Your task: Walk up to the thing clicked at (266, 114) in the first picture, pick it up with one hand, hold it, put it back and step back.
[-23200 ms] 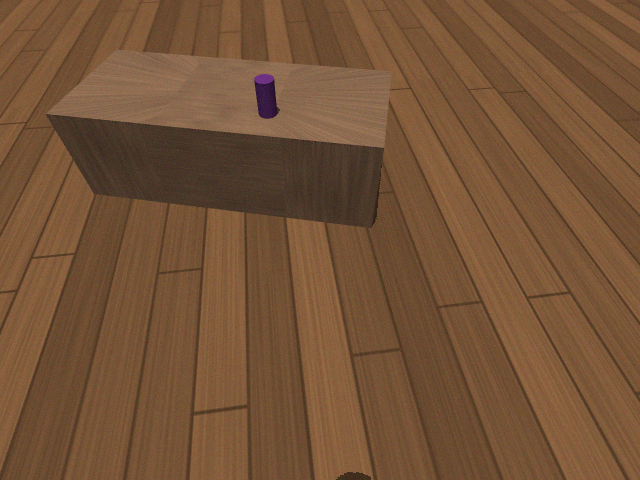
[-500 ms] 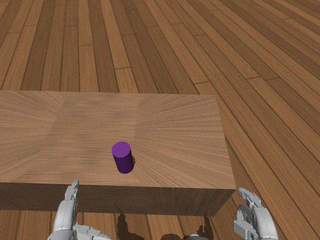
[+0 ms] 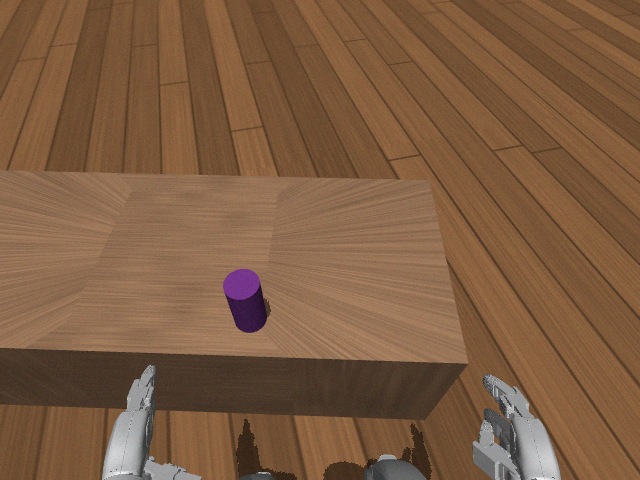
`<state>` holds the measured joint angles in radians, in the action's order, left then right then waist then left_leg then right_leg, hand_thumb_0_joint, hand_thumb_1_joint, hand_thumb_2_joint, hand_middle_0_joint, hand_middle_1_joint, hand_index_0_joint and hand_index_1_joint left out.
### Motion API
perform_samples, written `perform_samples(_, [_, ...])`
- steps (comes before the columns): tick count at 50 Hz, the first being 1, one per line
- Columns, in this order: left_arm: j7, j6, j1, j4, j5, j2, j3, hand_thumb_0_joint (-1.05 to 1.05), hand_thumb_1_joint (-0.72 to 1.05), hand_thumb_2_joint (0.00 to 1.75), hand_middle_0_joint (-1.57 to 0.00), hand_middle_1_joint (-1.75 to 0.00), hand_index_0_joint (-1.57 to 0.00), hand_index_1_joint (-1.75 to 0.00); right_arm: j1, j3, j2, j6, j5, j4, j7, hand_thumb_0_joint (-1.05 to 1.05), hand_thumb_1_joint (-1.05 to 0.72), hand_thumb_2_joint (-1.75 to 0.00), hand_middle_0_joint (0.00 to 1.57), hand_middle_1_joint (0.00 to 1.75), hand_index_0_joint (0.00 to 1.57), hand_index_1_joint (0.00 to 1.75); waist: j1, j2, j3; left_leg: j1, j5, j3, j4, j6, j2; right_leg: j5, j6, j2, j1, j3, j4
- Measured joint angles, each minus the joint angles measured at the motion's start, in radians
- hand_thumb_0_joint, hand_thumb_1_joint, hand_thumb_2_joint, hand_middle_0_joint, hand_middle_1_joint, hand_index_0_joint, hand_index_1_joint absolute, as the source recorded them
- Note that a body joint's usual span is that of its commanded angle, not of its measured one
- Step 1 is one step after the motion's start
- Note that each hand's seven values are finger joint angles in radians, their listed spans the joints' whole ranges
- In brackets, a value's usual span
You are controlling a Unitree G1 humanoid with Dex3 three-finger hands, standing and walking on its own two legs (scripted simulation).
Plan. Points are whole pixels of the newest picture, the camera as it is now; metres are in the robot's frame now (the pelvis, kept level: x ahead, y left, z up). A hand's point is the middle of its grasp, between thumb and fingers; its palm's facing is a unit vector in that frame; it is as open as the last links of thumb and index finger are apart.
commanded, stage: home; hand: left
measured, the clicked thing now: (246, 302) +0.48 +0.16 -0.23
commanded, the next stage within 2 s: stand in 1.54 s
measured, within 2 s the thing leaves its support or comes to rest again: neither
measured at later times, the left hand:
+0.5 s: hand (182, 432) +0.19 +0.18 -0.05, palm faces +0.12 -0.96 -0.24, open 17.2 cm
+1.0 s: hand (179, 429) +0.19 +0.19 -0.05, palm faces +0.12 -0.96 -0.24, open 17.2 cm
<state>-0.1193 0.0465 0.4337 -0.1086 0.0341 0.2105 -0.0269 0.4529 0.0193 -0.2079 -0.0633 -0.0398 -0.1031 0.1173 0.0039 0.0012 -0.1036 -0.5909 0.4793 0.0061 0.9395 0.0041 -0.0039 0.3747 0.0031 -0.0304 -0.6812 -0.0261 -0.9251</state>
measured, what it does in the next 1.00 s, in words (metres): stands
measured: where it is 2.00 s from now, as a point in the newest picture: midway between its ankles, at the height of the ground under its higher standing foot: outside the picture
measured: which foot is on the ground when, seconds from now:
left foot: down 0.00-1.00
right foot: down 0.00-1.00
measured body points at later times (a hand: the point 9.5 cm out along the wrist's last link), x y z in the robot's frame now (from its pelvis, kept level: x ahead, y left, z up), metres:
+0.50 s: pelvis +0.02 +0.00 +0.00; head +0.04 +0.00 +0.45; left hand +0.18 +0.23 -0.03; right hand +0.18 -0.23 -0.04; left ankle +0.00 +0.12 -0.69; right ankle +0.05 -0.12 -0.69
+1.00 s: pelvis +0.02 +0.00 +0.00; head +0.05 +0.00 +0.45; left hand +0.18 +0.24 -0.03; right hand +0.18 -0.22 -0.04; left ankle +0.00 +0.12 -0.69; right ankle +0.05 -0.12 -0.69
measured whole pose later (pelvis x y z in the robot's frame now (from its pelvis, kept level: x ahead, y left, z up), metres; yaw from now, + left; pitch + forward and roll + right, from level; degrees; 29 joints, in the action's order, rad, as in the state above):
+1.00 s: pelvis +0.02 +0.00 +0.00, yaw +0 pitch +8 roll +0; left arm -0.10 0.07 0.43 -0.11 0.03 0.21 -0.01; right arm 0.44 0.02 -0.20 -0.04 -0.03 -0.13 0.10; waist 0.01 0.00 -0.11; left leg -0.57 0.50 0.00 0.93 0.00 0.00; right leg 0.40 0.00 -0.03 -0.66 -0.03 -0.91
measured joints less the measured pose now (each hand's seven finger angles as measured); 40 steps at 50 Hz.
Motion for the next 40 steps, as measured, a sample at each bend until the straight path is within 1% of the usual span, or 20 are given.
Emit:
perform_samples(4, [-0.002,-0.001,0.003,-0.003,0.000,0.001,0.000,-0.01,-0.50,0.08,-0.06,-0.06,-0.06,-0.06,-0.005,-0.004,0.000,0.004,0.001,0.004,0.001,0.02,-0.90,-0.90,0.21,0.31,0.21,0.30,0.003,0.002,0.003,-0.001,-0.001,-0.002,-0.001,0.001,0.000,0.000,0.001,0.000,-0.001,-0.002,0.000])
perform_samples(16, [0.001,0.004,-0.001,0.003,-0.001,0.005,0.006,-0.01,-0.50,0.08,-0.06,-0.06,-0.06,-0.06,-0.007,0.003,0.006,0.022,0.003,-0.016,0.004,0.02,-0.90,-0.90,0.21,0.31,0.21,0.30,0.004,0.001,-0.003,0.008,0.008,-0.008,-0.007,0.002,0.000,0.012,0.001,-0.001,0.010,-0.008,0.006])
perform_samples(23, [0.004,0.007,-0.002,0.000,0.000,-0.002,0.006,-0.01,-0.49,0.08,-0.06,-0.06,-0.06,-0.06,-0.010,0.000,0.005,0.019,0.003,-0.018,0.001,0.02,-0.90,-0.90,0.21,0.31,0.21,0.30,0.003,0.001,-0.003,0.012,0.015,-0.005,-0.012,0.000,0.000,0.017,-0.001,0.000,0.014,-0.006,0.010])
perform_samples(40, [0.014,0.017,-0.005,0.001,0.000,0.004,0.010,-0.01,-0.48,0.09,-0.06,-0.07,-0.06,-0.07,-0.016,-0.001,0.006,0.020,0.006,-0.024,-0.010,0.02,-0.90,-0.90,0.21,0.31,0.21,0.30,0.004,-0.007,-0.012,0.021,0.028,-0.006,-0.012,-0.004,0.001,0.029,-0.007,-0.002,0.026,-0.006,0.015])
